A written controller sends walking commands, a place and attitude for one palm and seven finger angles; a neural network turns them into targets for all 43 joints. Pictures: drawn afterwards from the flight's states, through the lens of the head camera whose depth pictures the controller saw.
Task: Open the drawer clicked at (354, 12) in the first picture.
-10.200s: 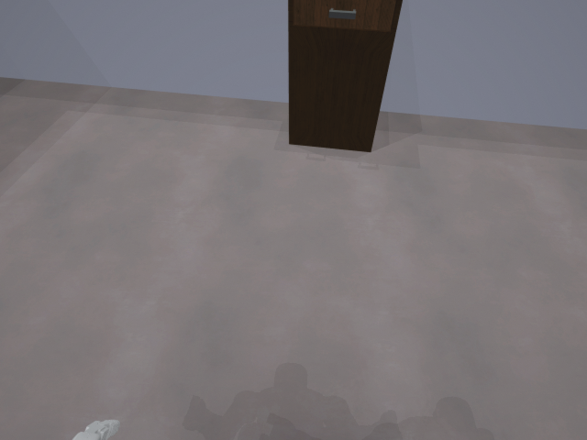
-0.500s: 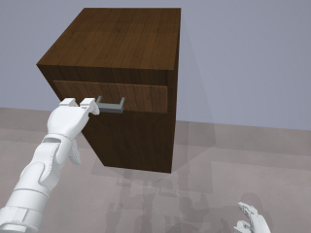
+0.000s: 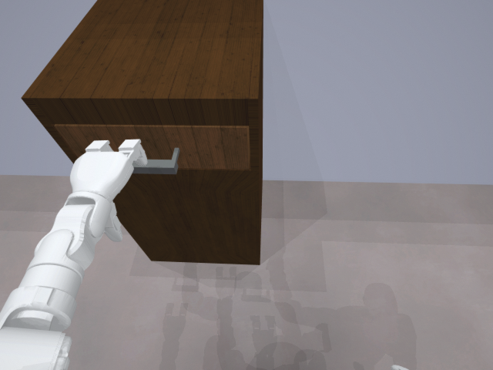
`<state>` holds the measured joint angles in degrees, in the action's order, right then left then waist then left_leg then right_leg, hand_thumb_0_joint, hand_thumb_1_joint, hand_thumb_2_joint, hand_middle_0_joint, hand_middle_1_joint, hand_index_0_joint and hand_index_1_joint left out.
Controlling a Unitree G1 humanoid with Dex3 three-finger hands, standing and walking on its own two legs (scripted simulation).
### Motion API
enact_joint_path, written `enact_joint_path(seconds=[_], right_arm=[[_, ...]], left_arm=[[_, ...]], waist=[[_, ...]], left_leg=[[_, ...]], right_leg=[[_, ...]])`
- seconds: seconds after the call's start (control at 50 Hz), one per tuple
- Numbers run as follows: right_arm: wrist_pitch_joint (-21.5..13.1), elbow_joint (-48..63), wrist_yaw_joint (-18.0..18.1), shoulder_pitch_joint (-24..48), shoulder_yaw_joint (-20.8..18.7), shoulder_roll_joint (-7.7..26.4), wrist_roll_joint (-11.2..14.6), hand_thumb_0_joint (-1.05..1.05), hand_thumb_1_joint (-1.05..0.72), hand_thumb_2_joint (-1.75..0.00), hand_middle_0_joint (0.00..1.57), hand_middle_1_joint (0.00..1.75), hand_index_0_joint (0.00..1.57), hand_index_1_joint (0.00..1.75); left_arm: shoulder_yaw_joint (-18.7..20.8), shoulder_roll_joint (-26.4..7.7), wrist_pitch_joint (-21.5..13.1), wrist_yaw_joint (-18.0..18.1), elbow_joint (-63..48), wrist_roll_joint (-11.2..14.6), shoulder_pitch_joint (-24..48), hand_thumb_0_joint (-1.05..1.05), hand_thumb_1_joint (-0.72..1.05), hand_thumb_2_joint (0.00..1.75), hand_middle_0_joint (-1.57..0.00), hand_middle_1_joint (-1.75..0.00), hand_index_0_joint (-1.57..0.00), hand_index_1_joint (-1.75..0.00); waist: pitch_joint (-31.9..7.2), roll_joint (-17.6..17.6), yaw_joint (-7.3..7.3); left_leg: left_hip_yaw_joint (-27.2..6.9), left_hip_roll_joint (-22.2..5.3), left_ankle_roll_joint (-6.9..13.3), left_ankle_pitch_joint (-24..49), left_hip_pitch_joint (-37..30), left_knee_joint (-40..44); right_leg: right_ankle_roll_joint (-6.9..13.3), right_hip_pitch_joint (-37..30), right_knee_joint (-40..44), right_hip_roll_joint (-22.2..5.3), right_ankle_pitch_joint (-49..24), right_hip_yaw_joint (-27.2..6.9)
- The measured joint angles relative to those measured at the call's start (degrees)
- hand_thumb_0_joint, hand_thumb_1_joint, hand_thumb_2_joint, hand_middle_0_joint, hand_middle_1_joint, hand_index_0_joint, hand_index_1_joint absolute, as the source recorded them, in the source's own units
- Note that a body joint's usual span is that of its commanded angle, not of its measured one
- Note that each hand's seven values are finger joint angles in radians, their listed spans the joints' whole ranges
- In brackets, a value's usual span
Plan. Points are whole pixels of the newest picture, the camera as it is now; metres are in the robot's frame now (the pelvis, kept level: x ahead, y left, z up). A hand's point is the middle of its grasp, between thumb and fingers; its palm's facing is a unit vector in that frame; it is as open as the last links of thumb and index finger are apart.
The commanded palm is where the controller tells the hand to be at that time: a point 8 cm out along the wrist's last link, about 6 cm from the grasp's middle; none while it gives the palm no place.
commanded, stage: move the hooked fingers above the handle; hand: left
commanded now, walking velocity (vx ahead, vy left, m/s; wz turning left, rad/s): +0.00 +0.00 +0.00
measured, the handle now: (154, 159) +0.54 +0.25 -0.04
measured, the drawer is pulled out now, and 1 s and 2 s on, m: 0.00 0.00 0.00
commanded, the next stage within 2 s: lower the fingers behind the handle in 1.34 s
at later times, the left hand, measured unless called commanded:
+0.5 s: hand (131, 170) +0.46 +0.25 +0.02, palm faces -0.07 -0.01 -1.00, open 13.8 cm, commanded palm +0.45 +0.26 +0.08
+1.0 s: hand (134, 164) +0.48 +0.26 +0.01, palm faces -0.08 -0.03 -1.00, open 13.8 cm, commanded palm +0.47 +0.26 +0.07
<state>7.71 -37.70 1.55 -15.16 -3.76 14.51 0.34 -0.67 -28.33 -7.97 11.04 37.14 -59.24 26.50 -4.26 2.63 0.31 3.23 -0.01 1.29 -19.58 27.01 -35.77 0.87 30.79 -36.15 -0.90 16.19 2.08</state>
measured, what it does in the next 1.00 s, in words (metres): stands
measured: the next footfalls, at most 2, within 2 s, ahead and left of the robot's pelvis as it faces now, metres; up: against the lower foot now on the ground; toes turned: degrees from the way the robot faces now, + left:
none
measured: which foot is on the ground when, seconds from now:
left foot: down 0.00-1.00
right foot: down 0.00-1.00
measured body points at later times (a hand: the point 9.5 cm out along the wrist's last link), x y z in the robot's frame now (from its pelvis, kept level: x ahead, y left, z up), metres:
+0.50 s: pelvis -0.01 +0.01 -0.01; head +0.09 +0.00 +0.43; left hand +0.45 +0.25 +0.08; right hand +0.03 -0.27 -0.14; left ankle -0.03 +0.11 -0.72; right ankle +0.01 -0.11 -0.72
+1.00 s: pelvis +0.01 +0.02 -0.02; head +0.12 +0.01 +0.42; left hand +0.48 +0.26 +0.06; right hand +0.00 -0.26 -0.15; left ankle -0.03 +0.11 -0.72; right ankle +0.01 -0.11 -0.72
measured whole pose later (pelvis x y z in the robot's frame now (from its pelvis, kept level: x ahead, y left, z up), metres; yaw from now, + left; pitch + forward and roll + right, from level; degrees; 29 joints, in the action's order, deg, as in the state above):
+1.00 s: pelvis +0.01 +0.02 -0.02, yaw -1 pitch +20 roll -2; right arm 9.3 -40.1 0.6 -21.1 -3.7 14.7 -1.5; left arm 2.5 -32.5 -9.7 15.3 57.1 -62.5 43.2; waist -7.3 2.7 -5.4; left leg 3.8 -1.0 2.5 -23.7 40.7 -44.3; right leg -0.4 43.2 -40.9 -0.1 17.8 1.4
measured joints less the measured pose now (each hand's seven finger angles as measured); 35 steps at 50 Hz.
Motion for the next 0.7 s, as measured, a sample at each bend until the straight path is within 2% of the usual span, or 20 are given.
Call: enact_joint_path(seconds=[0.14,0.26,0.42,0.58,0.7], right_arm=[[-0.19,-0.10,-0.22,-0.81,-0.40,-0.19,-0.35,0.01,-0.90,-0.90,0.20,0.30,0.20,0.30],[-0.22,-0.26,-0.38,-1.20,-0.15,-0.10,-0.55,0.01,-0.90,-0.90,0.20,0.30,0.20,0.30],[-0.17,-0.93,-0.40,-2.90,-0.07,0.26,-0.82,0.01,-0.90,-0.90,0.20,0.30,0.20,0.30],[-0.18,-1.59,-0.09,-4.57,0.20,0.65,-1.22,0.01,-0.90,-0.90,0.20,0.30,0.20,0.30],[-0.25,-2.40,-0.31,-6.01,-0.12,0.96,-1.86,0.01,-0.90,-0.90,0.20,0.30,0.20,0.30]], left_arm=[[-0.09,-0.02,-2.18,1.61,5.18,-1.25,4.65,0.00,-0.49,0.30,-0.32,-1.20,-0.32,-1.20],[0.07,-0.62,-1.70,3.22,11.14,-2.85,9.22,0.00,-0.49,0.30,-0.32,-1.20,-0.32,-1.20],[-0.03,-1.46,-1.36,3.80,16.95,-3.30,14.13,0.00,-0.49,0.30,-0.32,-1.20,-0.32,-1.20],[1.23,-3.99,-1.66,4.21,21.82,-3.98,18.29,0.00,-0.49,0.30,-0.32,-1.20,-0.32,-1.20],[1.77,-4.78,-2.00,4.32,23.58,-4.12,20.98,0.00,-0.49,0.30,-0.32,-1.20,-0.32,-1.20]], waist=[[-0.73,-0.33,-0.67],[-1.21,-0.63,-1.93],[-1.46,-0.56,-3.52],[-1.78,-0.74,-5.68],[-2.37,-0.55,-6.58]], left_leg=[[-0.08,0.10,0.27,-0.50,2.66,-1.88],[0.04,0.05,0.49,-0.90,5.40,-3.49],[0.10,-0.07,0.74,-1.44,8.26,-5.14],[0.20,-0.41,0.90,-2.24,11.99,-7.17],[0.09,-0.63,1.01,-3.14,14.85,-8.99]], right_leg=[[-0.22,2.33,-1.26,-0.17,0.18,0.06],[-0.37,4.91,-2.39,-0.17,0.24,-0.07],[-0.62,7.49,-3.32,-0.10,0.34,-0.15],[-0.76,10.96,-4.59,0.18,0.61,-0.26],[-0.90,13.53,-5.74,0.35,1.15,-0.17]])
